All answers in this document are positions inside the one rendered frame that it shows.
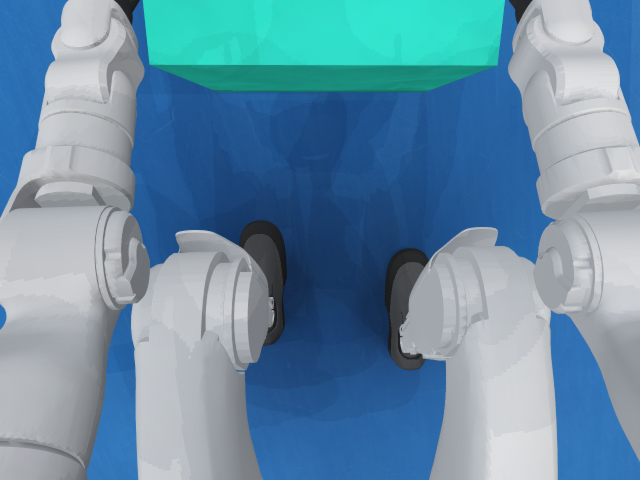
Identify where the left robot hand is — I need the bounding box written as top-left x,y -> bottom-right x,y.
114,0 -> 140,25

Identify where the robot left foot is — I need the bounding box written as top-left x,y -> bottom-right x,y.
239,220 -> 287,346

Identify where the carton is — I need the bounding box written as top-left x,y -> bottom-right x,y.
143,0 -> 505,92

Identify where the left robot forearm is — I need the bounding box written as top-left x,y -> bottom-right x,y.
0,0 -> 144,308

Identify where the left robot upper arm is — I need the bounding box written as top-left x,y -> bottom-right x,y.
0,205 -> 150,480

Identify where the right robot upper arm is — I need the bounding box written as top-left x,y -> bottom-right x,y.
533,209 -> 640,461

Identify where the right robot thigh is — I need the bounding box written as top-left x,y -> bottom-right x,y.
420,246 -> 558,480

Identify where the right robot hand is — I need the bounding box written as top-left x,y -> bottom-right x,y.
509,0 -> 532,24

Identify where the right robot forearm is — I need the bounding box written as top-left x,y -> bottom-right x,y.
508,0 -> 640,220

